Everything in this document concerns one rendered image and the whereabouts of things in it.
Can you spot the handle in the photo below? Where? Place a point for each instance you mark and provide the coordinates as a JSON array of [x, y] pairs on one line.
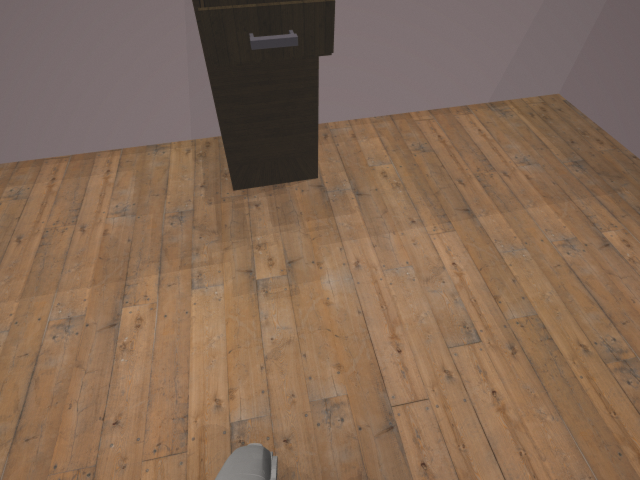
[[274, 41]]

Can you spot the cabinet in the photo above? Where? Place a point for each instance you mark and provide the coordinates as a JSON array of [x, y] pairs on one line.
[[268, 118]]

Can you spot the robot left thigh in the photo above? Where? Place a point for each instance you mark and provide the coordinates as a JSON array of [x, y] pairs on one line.
[[249, 463]]

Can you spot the drawer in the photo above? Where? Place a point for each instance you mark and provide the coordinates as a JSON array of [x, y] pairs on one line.
[[226, 25]]

